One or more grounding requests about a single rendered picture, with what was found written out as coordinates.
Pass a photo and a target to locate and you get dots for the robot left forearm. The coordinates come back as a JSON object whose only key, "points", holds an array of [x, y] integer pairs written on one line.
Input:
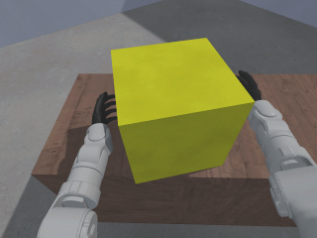
{"points": [[82, 188]]}

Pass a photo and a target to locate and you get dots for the robot right forearm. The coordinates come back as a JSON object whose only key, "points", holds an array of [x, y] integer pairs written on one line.
{"points": [[280, 148]]}

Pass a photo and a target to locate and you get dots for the robot left upper arm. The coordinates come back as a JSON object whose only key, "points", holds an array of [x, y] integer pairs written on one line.
{"points": [[70, 222]]}

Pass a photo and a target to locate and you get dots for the robot right upper arm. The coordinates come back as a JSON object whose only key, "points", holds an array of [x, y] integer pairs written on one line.
{"points": [[294, 195]]}

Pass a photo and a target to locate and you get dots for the robot left hand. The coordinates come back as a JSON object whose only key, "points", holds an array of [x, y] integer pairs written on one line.
{"points": [[99, 114]]}

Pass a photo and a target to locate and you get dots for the carton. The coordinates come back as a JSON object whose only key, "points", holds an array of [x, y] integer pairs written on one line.
{"points": [[179, 107]]}

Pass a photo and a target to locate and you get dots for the robot right hand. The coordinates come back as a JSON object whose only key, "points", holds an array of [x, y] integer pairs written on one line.
{"points": [[250, 85]]}

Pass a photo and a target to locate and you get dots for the pedestal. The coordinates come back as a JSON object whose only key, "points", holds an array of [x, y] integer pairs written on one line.
{"points": [[235, 194]]}

